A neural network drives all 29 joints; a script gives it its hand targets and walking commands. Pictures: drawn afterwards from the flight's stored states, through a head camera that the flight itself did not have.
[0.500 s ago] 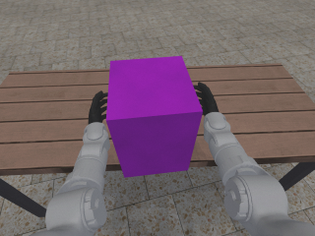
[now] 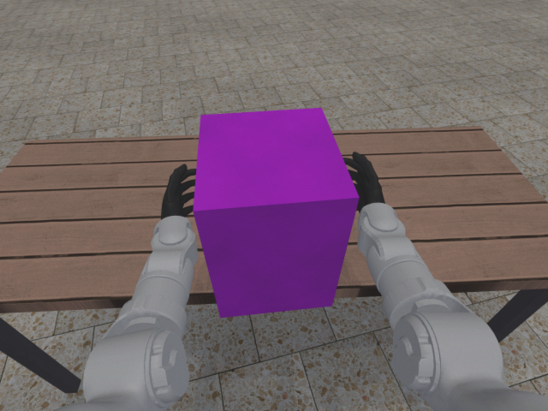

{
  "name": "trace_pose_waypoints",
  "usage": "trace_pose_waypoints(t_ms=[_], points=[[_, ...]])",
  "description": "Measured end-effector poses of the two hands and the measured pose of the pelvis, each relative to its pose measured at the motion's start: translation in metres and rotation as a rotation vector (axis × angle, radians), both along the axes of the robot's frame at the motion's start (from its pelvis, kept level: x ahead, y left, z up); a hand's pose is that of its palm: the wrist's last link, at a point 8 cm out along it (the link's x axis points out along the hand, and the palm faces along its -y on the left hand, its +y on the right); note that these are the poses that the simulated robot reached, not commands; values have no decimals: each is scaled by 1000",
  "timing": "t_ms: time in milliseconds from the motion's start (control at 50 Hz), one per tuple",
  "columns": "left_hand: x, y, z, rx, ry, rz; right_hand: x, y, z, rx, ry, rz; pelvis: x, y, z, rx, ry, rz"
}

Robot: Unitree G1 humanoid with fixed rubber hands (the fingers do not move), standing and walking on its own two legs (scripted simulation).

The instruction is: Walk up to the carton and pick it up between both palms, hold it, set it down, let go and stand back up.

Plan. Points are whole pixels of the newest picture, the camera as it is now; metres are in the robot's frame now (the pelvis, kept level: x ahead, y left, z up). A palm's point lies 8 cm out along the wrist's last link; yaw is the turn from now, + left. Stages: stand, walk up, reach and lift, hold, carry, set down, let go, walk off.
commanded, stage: reach and lift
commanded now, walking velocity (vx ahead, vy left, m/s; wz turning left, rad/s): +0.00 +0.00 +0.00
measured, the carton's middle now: (269, 215) +0.45 +0.05 +0.04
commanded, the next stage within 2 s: none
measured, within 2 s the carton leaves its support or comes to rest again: neither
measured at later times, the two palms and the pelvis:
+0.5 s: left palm (171, 188) +0.38 +0.18 +0.17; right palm (383, 195) +0.40 -0.12 +0.15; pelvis -0.02 +0.00 +0.00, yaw +0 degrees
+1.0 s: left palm (146, 171) +0.37 +0.20 +0.21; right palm (377, 176) +0.39 -0.10 +0.19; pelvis -0.02 +0.00 +0.00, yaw +0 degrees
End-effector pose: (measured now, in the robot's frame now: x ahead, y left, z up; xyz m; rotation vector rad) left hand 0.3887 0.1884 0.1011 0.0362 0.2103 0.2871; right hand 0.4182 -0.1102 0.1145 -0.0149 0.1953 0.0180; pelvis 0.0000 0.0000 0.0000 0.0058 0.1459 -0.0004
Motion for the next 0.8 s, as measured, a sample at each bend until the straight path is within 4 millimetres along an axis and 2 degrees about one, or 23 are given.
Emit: trace_pose_waypoints(t_ms=[320,500,600,800], points=[[-9,-8,42,-7,10,-31,-22,-10,23,46,16,-39,-16,1,0,-1,-59,0],[-6,-9,64,16,-8,-38,-22,-10,38,94,0,-52,-16,1,0,-1,-79,0],[-6,-7,68,8,12,-35,-22,-9,40,100,21,-53,-14,1,1,-1,-100,0],[-10,2,92,13,-29,-27,-23,1,64,124,-21,-47,-13,2,2,-4,-134,0]])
